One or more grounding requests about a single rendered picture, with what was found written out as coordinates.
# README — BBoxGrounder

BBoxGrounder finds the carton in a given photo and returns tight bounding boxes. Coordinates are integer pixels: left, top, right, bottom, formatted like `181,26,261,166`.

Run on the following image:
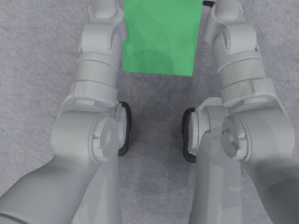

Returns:
122,0,204,77

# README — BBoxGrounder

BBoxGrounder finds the left robot forearm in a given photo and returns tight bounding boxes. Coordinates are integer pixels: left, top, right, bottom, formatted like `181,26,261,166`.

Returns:
50,0,127,139

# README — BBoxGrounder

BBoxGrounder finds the right robot upper arm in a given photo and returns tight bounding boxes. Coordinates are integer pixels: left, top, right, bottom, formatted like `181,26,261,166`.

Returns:
221,107,299,224

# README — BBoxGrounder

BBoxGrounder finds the left robot upper arm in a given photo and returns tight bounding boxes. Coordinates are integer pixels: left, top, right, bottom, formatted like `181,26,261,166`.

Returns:
0,110,120,224

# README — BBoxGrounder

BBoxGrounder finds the left robot thigh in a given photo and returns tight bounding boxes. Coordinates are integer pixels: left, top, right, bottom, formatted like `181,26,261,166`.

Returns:
70,103,127,224

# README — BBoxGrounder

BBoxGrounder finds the right robot forearm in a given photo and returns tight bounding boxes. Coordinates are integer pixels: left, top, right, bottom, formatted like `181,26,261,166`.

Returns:
203,0,295,143

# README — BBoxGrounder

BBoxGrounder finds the robot left foot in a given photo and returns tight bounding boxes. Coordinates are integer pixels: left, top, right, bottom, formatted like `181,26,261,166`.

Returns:
118,102,132,157

